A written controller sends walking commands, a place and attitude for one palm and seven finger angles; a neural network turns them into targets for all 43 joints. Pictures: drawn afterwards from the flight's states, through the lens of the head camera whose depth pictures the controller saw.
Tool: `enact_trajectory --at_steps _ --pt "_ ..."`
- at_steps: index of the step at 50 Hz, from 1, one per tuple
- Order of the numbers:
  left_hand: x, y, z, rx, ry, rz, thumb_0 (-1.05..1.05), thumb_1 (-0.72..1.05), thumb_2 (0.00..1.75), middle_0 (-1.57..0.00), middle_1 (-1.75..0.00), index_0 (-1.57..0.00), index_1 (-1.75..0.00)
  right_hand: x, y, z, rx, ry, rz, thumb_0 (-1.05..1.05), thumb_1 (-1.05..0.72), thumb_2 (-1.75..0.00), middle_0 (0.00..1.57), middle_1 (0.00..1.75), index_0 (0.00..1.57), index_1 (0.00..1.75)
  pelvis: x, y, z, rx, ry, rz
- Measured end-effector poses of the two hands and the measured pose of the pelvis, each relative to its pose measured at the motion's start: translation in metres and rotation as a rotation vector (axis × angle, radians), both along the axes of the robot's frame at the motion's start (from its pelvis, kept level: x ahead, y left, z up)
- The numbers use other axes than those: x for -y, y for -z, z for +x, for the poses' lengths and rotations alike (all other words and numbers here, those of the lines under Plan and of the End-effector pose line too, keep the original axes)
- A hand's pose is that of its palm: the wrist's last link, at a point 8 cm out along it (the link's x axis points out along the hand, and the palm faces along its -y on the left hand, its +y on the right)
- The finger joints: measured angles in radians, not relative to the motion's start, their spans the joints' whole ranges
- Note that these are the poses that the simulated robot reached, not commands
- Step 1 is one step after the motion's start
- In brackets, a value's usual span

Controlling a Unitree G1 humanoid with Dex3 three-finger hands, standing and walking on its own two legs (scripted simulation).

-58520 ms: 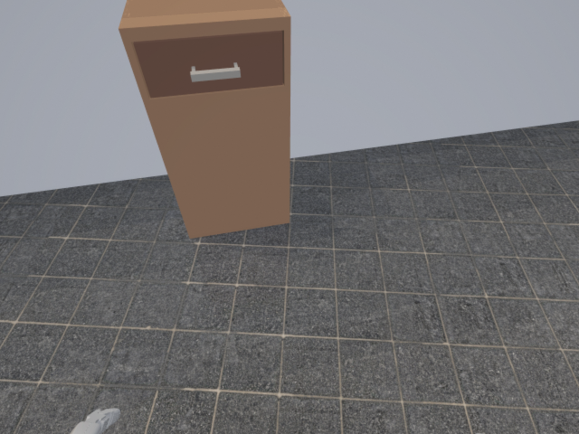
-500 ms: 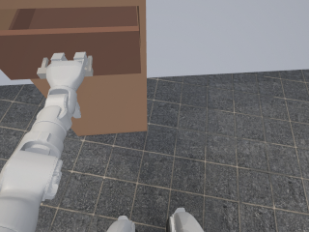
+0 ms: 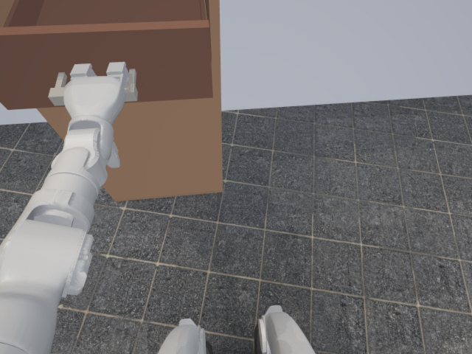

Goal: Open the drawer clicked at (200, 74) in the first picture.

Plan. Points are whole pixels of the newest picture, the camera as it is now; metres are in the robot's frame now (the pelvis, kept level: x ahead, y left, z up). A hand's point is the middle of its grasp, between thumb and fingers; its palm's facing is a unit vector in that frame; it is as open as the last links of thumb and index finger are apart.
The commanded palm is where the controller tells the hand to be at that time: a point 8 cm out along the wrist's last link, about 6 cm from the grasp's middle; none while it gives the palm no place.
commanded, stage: lower the fingers behind the handle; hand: left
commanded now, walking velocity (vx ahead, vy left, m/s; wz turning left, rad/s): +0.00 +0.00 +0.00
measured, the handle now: (96, 85) +0.57 +0.22 +0.07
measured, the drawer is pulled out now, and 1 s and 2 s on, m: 0.10 0.10 0.10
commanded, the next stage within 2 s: lift the fingers back up to retry in 0.16 s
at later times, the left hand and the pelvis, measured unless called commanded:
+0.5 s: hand (107, 118) +0.51 +0.20 +0.05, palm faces -0.04 -0.01 -1.00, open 14.2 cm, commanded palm +0.49 +0.20 +0.07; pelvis +0.01 +0.00 +0.01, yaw -1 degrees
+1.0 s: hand (97, 114) +0.50 +0.21 +0.07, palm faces -0.02 -0.05 -1.00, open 13.8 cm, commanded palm +0.48 +0.20 +0.12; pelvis +0.05 +0.00 +0.05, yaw +1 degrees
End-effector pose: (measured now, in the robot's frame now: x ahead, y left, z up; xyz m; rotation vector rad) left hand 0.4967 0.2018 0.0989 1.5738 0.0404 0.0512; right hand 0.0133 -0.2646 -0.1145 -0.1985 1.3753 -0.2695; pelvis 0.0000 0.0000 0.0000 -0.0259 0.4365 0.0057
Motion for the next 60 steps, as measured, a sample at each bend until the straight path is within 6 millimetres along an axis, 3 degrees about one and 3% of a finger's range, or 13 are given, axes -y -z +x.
enact_trajectory --at_steps 18,31,41,46,54,60 --pt "-0.001 -0.001 0.000 -0.019 0.009 -0.003 0.00 -0.49 0.30 -0.23 -1.20 -0.22 -1.20 0.000 -0.003 0.004 0.012 0.007 -0.007 0.00 -0.90 -0.90 0.20 0.30 0.21 0.30 -0.002 -0.003 0.003 0.008 0.007 0.000" --pt "-0.003 -0.005 -0.001 -0.060 0.026 -0.041 0.00 -0.49 0.30 -0.23 -1.20 -0.27 -1.20 -0.005 -0.019 0.015 -0.013 0.021 0.019 0.00 -0.90 -0.90 0.20 0.30 0.21 0.30 -0.001 -0.024 0.023 0.043 0.010 0.001" --pt "-0.007 -0.010 -0.008 -0.049 0.040 -0.071 0.00 -0.49 0.30 -0.27 -1.20 -0.31 -1.20 -0.001 -0.033 0.040 -0.011 0.011 0.022 0.00 -0.90 -0.90 0.20 0.30 0.21 0.30 -0.001 -0.040 0.044 0.081 0.002 -0.003" --pt "-0.009 -0.023 -0.011 -0.013 0.033 -0.062 0.00 -0.49 0.30 -0.30 -1.20 -0.31 -1.20 0.001 -0.036 0.060 0.016 -0.009 0.028 0.00 -0.90 -0.90 0.20 0.30 0.21 0.30 0.000 -0.046 0.050 0.103 -0.010 -0.003" --pt "-0.008 -0.027 -0.015 -0.048 -0.015 -0.050 0.00 -0.49 0.30 -0.29 -1.19 -0.31 -1.20 0.002 -0.040 0.089 0.074 -0.041 0.047 0.00 -0.90 -0.90 0.20 0.30 0.21 0.30 0.005 -0.051 0.051 0.129 -0.018 0.004" --pt "-0.008 -0.028 -0.016 -0.065 -0.005 -0.044 0.00 -0.49 0.30 -0.28 -1.18 -0.29 -1.19 0.006 -0.043 0.094 0.095 -0.051 0.034 0.00 -0.90 -0.90 0.20 0.30 0.21 0.30 0.008 -0.052 0.049 0.132 -0.018 0.008"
